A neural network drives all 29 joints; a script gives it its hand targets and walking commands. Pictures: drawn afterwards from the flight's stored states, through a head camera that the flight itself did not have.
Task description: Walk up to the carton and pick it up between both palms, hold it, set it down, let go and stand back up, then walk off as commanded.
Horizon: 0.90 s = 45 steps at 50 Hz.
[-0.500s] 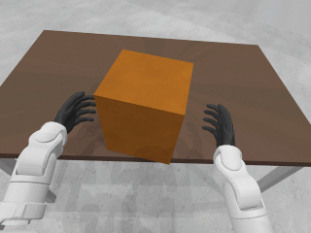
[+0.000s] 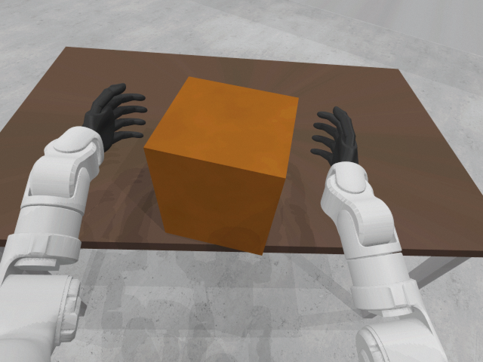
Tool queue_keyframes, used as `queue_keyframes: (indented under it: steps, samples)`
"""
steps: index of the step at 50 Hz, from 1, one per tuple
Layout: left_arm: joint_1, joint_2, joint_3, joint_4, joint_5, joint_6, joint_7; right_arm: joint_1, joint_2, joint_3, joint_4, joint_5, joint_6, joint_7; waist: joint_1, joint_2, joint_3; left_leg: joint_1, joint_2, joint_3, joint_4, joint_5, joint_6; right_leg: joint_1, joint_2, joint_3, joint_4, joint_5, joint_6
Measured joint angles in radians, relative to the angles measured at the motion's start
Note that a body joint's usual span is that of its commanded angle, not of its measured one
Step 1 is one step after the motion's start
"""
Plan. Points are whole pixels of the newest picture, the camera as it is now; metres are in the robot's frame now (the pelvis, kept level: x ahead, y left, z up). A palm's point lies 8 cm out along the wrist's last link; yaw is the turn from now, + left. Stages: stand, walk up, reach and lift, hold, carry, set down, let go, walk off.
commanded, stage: reach and lift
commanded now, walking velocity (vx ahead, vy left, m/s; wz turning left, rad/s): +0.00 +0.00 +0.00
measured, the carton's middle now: (227, 170) +0.44 +0.05 +0.04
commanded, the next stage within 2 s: none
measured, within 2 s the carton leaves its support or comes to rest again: neither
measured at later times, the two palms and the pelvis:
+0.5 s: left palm (117, 75) +0.46 +0.23 +0.22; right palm (349, 120) +0.42 -0.13 +0.20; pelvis +0.00 +0.00 +0.00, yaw +0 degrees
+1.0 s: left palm (126, 111) +0.46 +0.23 +0.15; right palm (341, 150) +0.41 -0.14 +0.14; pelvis +0.00 +0.01 +0.00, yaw +0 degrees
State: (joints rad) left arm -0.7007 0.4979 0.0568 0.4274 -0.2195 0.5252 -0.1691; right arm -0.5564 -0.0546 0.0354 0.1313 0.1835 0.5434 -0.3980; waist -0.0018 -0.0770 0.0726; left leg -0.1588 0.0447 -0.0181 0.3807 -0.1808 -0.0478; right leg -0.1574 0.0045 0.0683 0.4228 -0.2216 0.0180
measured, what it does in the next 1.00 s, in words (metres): stands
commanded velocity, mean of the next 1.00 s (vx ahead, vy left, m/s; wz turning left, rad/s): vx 0.00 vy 0.00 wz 0.00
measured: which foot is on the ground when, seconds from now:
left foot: down 0.00-1.00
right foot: down 0.00-1.00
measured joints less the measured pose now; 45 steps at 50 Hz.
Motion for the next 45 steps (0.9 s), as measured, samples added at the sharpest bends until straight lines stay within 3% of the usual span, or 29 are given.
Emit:
queue_keyframes:
  steps: [11, 26, 35, 45]
  samples:
    - [-0.202, 0.014, 0.0, 0.254, -0.011, -0.042, 0.004, -0.199, 0.0, -0.015, 0.216, 0.002, -0.034, 0.0, -0.038, 0.0, 0.0, -0.001, 0.0, 0.0, 0.003, 0.0, 0.0, 0.0, 0.0, 0.0, 0.0, 0.001, 0.0]
    - [-0.454, 0.014, -0.036, 0.633, -0.015, -0.16, 0.046, -0.419, -0.006, -0.029, 0.586, 0.005, -0.15, 0.003, -0.084, 0.001, -0.034, -0.015, 0.0, 0.0, 0.027, -0.019, 0.0, -0.001, 0.0, 0.0, -0.002, -0.006, 0.0]
    - [-0.476, 0.014, -0.069, 0.788, -0.015, -0.257, 0.047, -0.446, -0.008, -0.029, 0.741, 0.008, -0.245, 0.026, -0.088, 0.001, -0.052, -0.019, 0.0, 0.0, 0.03, -0.022, 0.001, -0.001, 0.0, 0.0, -0.008, -0.004, 0.001]
    - [-0.467, -0.007, -0.105, 0.93, -0.016, -0.42, 0.047, -0.417, -0.008, -0.029, 0.837, 0.008, -0.37, 0.062, -0.088, 0.001, -0.051, -0.041, 0.0, 0.0, 0.043, -0.022, 0.005, -0.017, 0.0, 0.0, -0.009, 0.003, 0.005]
